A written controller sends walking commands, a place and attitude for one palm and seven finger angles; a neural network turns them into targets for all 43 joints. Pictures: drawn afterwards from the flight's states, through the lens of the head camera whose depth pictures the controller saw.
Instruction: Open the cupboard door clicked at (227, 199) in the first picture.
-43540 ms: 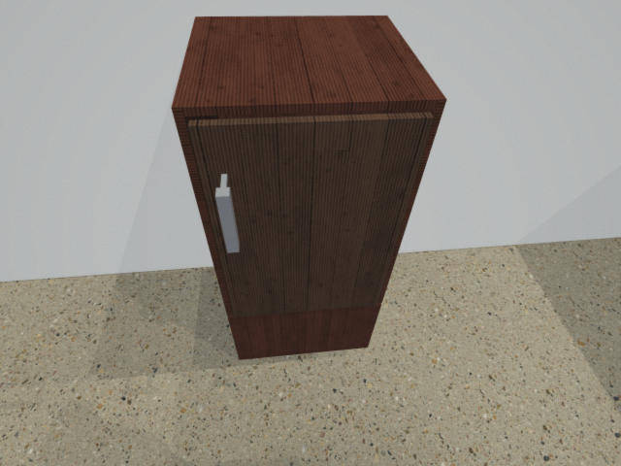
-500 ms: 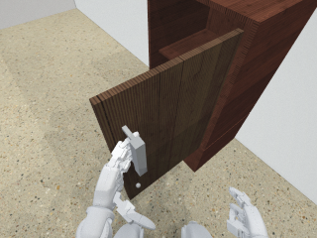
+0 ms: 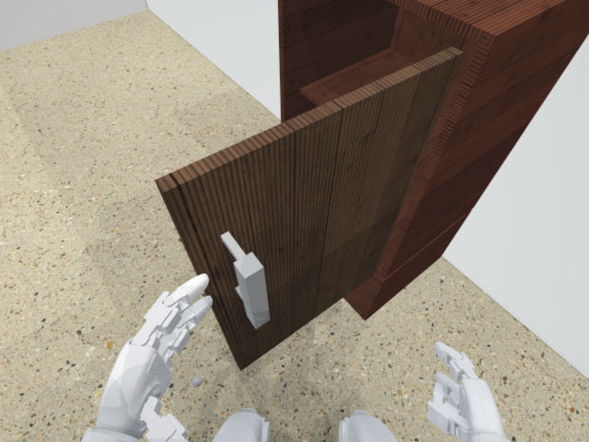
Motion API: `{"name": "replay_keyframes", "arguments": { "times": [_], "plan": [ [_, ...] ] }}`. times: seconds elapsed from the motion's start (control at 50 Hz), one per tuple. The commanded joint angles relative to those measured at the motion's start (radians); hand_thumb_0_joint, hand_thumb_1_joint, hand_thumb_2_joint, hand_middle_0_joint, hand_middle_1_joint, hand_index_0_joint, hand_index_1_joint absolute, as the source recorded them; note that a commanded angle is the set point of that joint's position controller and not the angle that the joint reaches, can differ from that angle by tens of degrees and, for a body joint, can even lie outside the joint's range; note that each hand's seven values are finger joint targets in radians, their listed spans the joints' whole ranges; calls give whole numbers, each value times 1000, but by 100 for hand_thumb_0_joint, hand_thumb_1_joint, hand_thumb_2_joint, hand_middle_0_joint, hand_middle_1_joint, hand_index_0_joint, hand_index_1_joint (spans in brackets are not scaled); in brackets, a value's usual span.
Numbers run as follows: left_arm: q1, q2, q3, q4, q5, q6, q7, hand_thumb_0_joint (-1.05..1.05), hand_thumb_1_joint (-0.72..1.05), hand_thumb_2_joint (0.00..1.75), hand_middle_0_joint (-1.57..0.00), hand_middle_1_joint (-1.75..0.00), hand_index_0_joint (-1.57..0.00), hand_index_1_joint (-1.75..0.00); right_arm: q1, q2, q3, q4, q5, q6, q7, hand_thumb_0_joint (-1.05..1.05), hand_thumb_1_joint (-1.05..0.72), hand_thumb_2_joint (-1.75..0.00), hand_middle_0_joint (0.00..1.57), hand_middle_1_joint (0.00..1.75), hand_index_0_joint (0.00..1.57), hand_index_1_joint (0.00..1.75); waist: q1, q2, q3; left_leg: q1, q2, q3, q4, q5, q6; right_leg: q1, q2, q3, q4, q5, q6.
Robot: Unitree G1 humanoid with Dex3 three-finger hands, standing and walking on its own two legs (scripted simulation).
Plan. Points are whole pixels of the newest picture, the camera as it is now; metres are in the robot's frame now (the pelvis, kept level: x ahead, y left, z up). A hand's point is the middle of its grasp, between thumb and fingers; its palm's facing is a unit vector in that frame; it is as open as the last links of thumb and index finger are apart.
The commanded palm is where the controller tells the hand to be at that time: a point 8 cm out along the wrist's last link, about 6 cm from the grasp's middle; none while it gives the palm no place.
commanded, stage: slide the hand sideways off the handle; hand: left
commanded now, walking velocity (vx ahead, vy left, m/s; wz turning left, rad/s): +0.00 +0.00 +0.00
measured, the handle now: (245, 282) +0.30 +0.09 +0.07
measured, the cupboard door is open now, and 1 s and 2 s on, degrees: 88 88 88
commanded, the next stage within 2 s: draw the hand back to the body in 0.20 s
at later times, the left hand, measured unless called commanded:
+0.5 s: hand (143, 388) +0.17 +0.16 +0.10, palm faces -0.09 -0.99 -0.05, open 16.3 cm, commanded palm +0.14 +0.22 +0.11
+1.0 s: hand (51, 348) +0.19 +0.23 +0.16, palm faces +0.22 -0.92 -0.32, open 14.9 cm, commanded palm +0.15 +0.28 +0.19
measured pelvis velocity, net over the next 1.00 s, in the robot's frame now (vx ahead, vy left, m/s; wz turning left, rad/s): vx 0.02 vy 0.02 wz -0.01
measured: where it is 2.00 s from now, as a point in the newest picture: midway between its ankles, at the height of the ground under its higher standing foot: outside the picture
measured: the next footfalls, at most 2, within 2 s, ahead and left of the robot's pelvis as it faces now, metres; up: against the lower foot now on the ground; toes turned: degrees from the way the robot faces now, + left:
none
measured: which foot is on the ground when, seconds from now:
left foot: down 0.00-1.00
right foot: down 0.00-1.00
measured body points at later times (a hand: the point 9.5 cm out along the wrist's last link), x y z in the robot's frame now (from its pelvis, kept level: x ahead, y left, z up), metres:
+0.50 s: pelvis -0.01 +0.01 +0.01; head +0.02 +0.02 +0.45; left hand +0.17 +0.22 +0.10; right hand +0.18 -0.21 -0.05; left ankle +0.00 +0.12 -0.64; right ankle +0.02 -0.11 -0.64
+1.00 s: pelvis +0.02 +0.02 +0.06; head +0.00 +0.02 +0.51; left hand +0.17 +0.27 +0.18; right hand +0.20 -0.20 +0.00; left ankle +0.00 +0.12 -0.64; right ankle +0.02 -0.11 -0.64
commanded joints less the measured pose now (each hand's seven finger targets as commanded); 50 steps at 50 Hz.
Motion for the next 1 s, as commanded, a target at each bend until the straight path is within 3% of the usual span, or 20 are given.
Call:
{"name": "replay_keyframes", "arguments": {
  "times": [0.0,0.04,0.16,0.18,0.28,0.34,0.4,0.52,0.58,0.64,0.68,0.74,0.78,0.8,0.82,0.84,0.86,0.9,0.94,0.98],
  "plan": [
    [59,57,120,-208,-57,-63,-3,0,-50,30,-15,-30,-15,-30,-54,-106,-54,-168,4,-57,-17,0,-90,-90,20,30,20,30,5,-32,-173,39,-38,10,-166,271,9,224,23,37,-184,268,-11],
    [65,71,136,-200,-70,-67,-21,0,-50,30,-15,-30,-15,-30,-54,-108,-57,-163,5,-58,-22,0,-90,-90,20,30,20,30,0,-62,-169,24,-37,7,-159,270,12,234,22,47,-194,267,-10],
    [50,103,135,-227,-90,-88,-94,0,-50,30,-15,-30,-15,-30,-57,-120,-61,-158,8,-77,-32,0,-90,-90,20,30,20,30,-16,-24,-161,18,-34,4,-140,244,15,185,21,55,-190,217,-9],
    [52,84,110,-233,-92,-88,-102,0,-50,30,-15,-30,-15,-30,-59,-120,-58,-163,8,-82,-32,0,-90,-90,20,30,20,30,-19,5,-145,22,-34,5,-141,232,15,163,22,49,-188,195,-10],
    [-21,90,112,-231,-89,-71,-80,0,-50,30,-15,-30,-15,-30,-59,-128,-52,-169,6,-92,-37,0,-90,-90,20,30,20,30,-23,-2,-119,7,-30,-7,-150,144,15,105,26,35,-194,51,-12],
    [17,164,189,-325,-87,-45,-39,0,-50,30,-15,-30,-15,-30,-55,-128,-54,-188,13,-86,-40,0,-90,-90,20,30,20,30,18,44,-193,68,-32,-12,-204,165,15,174,34,26,-201,73,-20],
    [70,152,191,-384,-90,0,-18,0,-50,30,-15,-30,-15,-30,-50,-115,-49,-199,26,-73,-39,0,-90,-90,20,30,20,30,25,63,-214,135,-34,-10,-254,223,13,238,37,4,-220,153,-17],
    [48,120,158,-318,-96,87,-30,0,-50,30,-15,-30,-15,-30,-53,-128,-31,-187,33,-72,-45,0,-90,-90,20,30,20,30,-24,11,-32,143,-21,-28,-323,135,16,216,40,-15,-307,71,-4],
    [27,145,187,-310,-105,106,-41,0,-50,30,-15,-30,-15,-30,-51,-134,-24,-185,31,-86,-50,0,-90,-90,20,30,20,30,-22,-10,4,150,-18,-31,-352,92,18,230,37,-10,-343,23,-3],
    [20,208,263,-363,-114,97,-40,0,-50,30,-15,-30,-15,-30,-50,-135,-23,-182,29,-103,-53,0,-90,-90,20,30,20,30,5,20,-44,192,-17,-30,-370,139,17,287,37,-7,-347,65,-10],
    [29,204,275,-391,-126,91,-43,0,-50,30,-15,-30,-15,-30,-44,-128,-20,-179,34,-114,-52,0,-90,-90,20,30,20,30,11,41,-69,233,-17,-29,-383,188,13,312,40,-13,-348,119,-11],
    [32,219,314,-396,-150,95,-51,0,-40,34,-15,-30,-15,-30,-46,-128,-17,-159,37,-128,-49,0,-90,-90,20,30,20,30,17,60,-74,259,-15,-28,-395,252,10,359,45,-19,-360,187,-13],
    [23,212,317,-382,-162,112,-67,0,-32,37,-16,-30,-16,-30,-49,-129,-17,-144,42,-137,-48,0,-90,-90,20,30,20,30,5,58,-49,279,-12,-27,-404,273,7,361,46,-23,-376,217,-8],
    [34,347,354,-468,9,171,101,0,-29,39,-16,-30,-16,-30,-42,-119,-23,-161,28,-117,-80,0,-90,-90,20,30,20,30,71,95,-75,296,7,-15,-477,271,5,412,22,37,-416,214,-22],
    [96,233,291,-468,29,215,172,0,-26,40,-16,-30,-16,-30,-34,-99,-12,-160,20,-111,-87,0,-90,-90,20,30,20,30,39,102,-16,299,1,-15,-492,263,1,407,19,23,-433,210,-21],
    [106,218,284,-462,42,243,207,0,-22,42,-16,-30,-16,-30,-41,-103,-17,-152,20,-110,-88,0,-90,-90,20,30,20,30,38,66,-6,296,5,-22,-498,256,1,414,20,22,-447,208,-21],
    [126,172,244,-439,61,263,230,0,-18,43,-16,-30,-16,-30,-33,-98,-9,-135,18,-101,-86,0,-90,-90,20,30,20,30,26,93,38,312,9,-15,-500,284,3,412,17,17,-452,220,-18],
    [99,208,266,-452,82,284,270,0,-12,47,-16,-30,-16,-30,-32,-108,-11,-124,14,-88,-86,0,-90,-90,20,30,20,30,25,71,33,348,15,-12,-515,330,5,449,16,11,-474,258,-16],
    [74,251,302,-445,100,289,297,0,-5,50,-17,-30,-17,-30,-43,-116,-14,-110,9,-87,-93,0,-90,-90,20,30,20,30,31,6,19,380,16,-11,-534,360,11,496,16,11,-501,285,-16],
    [53,261,312,-467,109,289,312,0,2,52,-17,-30,-17,-30,-44,-114,-9,-102,5,-95,-96,0,-90,-90,20,30,20,30,31,18,2,428,16,-8,-556,407,13,531,9,13,-515,324,-14]
  ]
}}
